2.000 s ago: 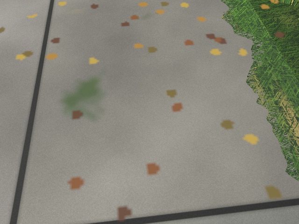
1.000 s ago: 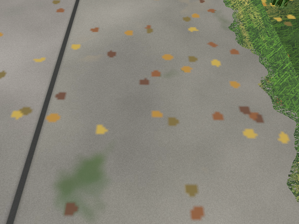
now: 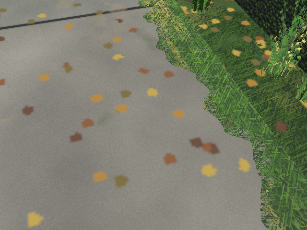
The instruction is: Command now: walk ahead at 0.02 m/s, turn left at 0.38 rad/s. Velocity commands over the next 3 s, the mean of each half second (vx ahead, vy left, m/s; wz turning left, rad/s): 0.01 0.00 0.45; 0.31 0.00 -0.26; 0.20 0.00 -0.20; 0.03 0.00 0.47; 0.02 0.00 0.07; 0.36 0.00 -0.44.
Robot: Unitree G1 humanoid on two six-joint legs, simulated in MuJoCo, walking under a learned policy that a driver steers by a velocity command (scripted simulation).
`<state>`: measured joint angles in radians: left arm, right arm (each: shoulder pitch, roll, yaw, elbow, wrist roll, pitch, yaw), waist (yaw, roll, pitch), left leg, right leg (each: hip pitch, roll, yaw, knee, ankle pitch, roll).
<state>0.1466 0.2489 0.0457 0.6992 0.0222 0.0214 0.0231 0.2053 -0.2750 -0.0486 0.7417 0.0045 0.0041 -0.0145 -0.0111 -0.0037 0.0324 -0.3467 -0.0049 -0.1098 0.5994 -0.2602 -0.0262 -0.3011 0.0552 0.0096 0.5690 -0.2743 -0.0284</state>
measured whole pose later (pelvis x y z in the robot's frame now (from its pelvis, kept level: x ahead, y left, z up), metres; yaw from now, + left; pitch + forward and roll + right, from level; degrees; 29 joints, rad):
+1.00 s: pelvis +0.12 +0.02 +0.00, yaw +4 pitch +2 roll +1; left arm 0.16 0.30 0.06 0.71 -0.03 -0.03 -0.03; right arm 0.31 -0.33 -0.09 0.80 0.01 -0.05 0.01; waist -0.05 0.02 0.00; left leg -0.13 0.08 0.12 0.61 -0.44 -0.03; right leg -0.40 -0.03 -0.05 0.60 -0.24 -0.06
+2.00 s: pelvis +0.36 -0.05 +0.01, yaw +16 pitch +1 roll +1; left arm 0.19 0.25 0.05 0.67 0.02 0.00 0.05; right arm 0.19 -0.35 -0.11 0.67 0.02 0.07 -0.02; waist 0.01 0.04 0.04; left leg -0.54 -0.04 -0.07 1.12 -0.38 -0.10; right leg -0.26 -0.03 -0.04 0.46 -0.22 -0.01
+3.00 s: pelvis +0.51 -0.06 +0.02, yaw +0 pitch +2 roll +2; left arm 0.43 0.26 0.04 0.75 -0.01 -0.06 0.02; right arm 0.04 -0.30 -0.06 0.72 0.01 -0.09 0.05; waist 0.06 0.05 0.03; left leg -0.63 0.04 -0.02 0.60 0.07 -0.04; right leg 0.04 0.04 0.09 0.24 -0.30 -0.07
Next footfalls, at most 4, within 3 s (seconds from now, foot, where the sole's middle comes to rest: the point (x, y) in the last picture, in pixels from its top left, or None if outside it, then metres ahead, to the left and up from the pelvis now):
0.34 left None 0.02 0.16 -0.77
0.98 right None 0.21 -0.08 -0.77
1.40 left None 0.47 0.09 -0.77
1.78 right None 0.44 -0.15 -0.77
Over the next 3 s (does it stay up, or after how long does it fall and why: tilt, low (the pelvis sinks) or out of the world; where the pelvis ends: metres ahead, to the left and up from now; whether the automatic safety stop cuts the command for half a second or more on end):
stays up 0.51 -0.06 0.02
